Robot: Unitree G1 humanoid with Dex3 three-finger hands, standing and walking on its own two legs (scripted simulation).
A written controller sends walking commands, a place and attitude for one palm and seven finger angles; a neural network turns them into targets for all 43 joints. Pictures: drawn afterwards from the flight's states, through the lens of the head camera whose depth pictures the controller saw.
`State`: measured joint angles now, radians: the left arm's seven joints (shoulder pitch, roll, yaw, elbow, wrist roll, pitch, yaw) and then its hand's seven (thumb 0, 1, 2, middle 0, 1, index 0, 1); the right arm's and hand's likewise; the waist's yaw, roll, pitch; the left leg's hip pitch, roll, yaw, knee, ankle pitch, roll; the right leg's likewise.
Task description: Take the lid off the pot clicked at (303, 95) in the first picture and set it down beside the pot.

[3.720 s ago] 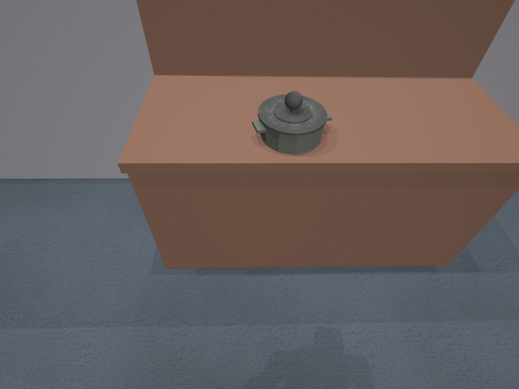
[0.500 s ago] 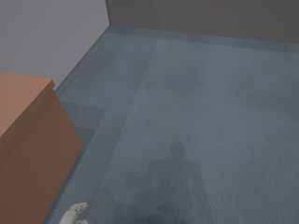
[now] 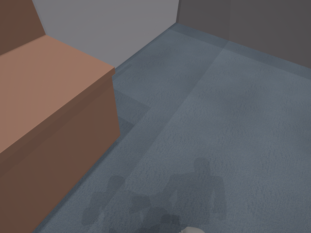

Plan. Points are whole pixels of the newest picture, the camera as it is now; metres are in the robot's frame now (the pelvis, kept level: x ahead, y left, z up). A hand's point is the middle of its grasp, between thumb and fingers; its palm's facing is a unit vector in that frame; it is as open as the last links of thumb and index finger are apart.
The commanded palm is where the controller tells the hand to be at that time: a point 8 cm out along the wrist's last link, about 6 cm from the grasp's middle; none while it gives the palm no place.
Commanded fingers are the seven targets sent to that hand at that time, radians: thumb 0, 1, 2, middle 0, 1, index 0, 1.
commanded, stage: turn to face it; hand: left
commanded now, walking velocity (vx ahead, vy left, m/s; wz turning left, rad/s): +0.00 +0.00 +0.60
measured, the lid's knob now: out of the picture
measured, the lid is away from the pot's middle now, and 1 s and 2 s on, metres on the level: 0.00 0.00 0.00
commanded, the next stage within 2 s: take the last steps up to it in 1.60 s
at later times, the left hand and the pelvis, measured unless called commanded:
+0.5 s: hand out of the picture -0.05 +0.16 -0.16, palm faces +0.36 -0.90 -0.26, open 7.4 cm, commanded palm none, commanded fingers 0.00 0.90 0.90 -0.20 -0.30 -0.20 -0.30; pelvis -0.02 -0.05 +0.00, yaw +20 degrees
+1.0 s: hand out of the picture -0.07 +0.21 -0.15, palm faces +0.60 -0.74 -0.29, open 7.4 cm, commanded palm none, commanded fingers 0.00 0.90 0.90 -0.20 -0.30 -0.20 -0.30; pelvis -0.03 -0.03 +0.00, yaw +38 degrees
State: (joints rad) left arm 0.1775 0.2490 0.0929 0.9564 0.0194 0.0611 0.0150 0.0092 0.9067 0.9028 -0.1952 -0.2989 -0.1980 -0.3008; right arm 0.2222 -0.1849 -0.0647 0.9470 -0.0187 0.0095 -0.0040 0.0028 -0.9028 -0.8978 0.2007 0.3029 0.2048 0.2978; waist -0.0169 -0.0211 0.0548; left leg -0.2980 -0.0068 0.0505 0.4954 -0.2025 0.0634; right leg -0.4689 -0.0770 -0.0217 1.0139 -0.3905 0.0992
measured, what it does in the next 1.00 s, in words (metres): steps on the spot, turning left: right foot, then left foot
